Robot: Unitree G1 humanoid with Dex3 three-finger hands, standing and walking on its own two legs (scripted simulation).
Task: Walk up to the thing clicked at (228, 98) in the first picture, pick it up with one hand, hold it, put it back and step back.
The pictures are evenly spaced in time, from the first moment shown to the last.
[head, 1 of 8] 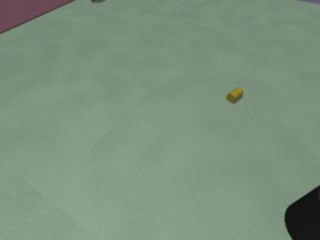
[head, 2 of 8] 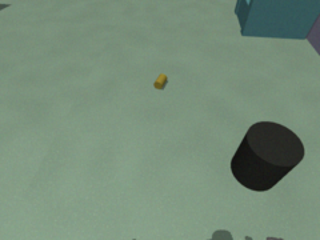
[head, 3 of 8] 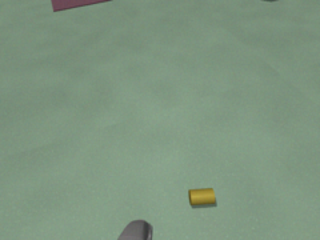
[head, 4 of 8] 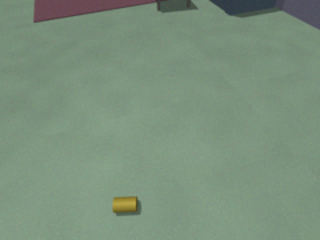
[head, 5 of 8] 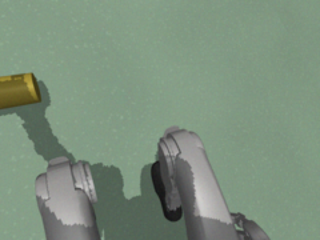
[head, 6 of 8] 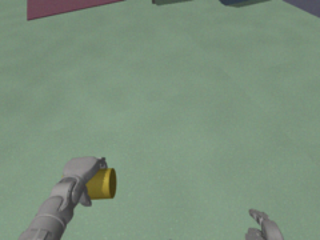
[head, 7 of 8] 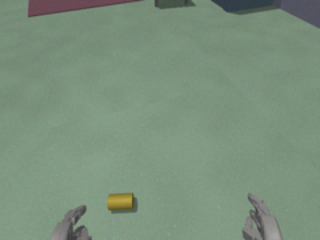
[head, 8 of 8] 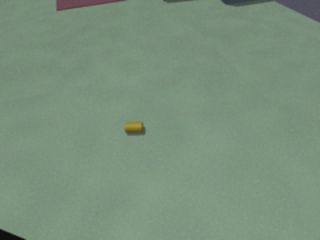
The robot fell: no
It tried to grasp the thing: yes
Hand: left
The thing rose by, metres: 0.68
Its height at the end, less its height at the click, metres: +0.00
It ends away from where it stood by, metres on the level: 0.01
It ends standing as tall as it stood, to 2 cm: yes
